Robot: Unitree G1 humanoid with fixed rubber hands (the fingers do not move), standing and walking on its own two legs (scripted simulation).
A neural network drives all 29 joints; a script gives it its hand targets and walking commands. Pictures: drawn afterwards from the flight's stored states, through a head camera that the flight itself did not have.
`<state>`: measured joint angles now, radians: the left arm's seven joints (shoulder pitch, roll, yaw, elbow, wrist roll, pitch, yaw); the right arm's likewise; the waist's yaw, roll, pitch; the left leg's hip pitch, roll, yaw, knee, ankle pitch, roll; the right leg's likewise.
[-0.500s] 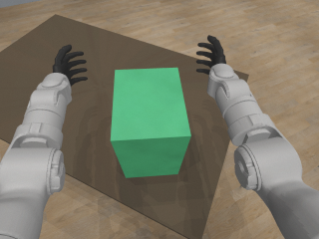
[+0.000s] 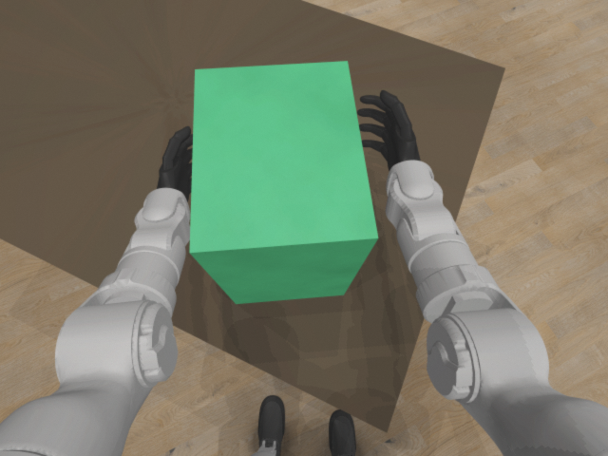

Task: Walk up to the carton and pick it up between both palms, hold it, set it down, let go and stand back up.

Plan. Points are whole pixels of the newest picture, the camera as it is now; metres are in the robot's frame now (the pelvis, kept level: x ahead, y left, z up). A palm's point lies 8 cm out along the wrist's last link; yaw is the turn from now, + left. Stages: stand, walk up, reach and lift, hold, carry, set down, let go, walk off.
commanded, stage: reach and lift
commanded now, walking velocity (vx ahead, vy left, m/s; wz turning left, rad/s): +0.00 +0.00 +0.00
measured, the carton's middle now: (282, 202) +0.42 +0.06 -0.01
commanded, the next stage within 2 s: none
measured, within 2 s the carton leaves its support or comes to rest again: leaves its support in 1.92 s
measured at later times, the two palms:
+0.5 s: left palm (163, 215) +0.42 +0.24 -0.08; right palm (358, 196) +0.47 -0.05 -0.08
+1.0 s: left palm (174, 233) +0.40 +0.22 -0.08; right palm (353, 223) +0.42 -0.04 -0.07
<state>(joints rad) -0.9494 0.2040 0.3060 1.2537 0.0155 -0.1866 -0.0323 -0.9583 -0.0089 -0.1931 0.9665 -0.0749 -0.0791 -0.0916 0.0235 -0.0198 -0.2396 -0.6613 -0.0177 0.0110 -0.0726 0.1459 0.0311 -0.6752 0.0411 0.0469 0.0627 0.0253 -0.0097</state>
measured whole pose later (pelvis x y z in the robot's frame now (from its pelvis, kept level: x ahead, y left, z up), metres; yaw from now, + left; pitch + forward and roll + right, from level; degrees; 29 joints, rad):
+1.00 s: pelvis -0.04 +0.01 -0.01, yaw +4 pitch +34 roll -1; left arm -0.94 0.06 0.32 1.03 0.25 -0.21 0.15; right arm -0.98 0.09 -0.55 1.14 -0.37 -0.23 -0.13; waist 0.01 -0.15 -0.11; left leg -0.92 -0.05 -0.07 0.31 0.02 0.01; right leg -0.87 0.02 -0.02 0.37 -0.09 -0.01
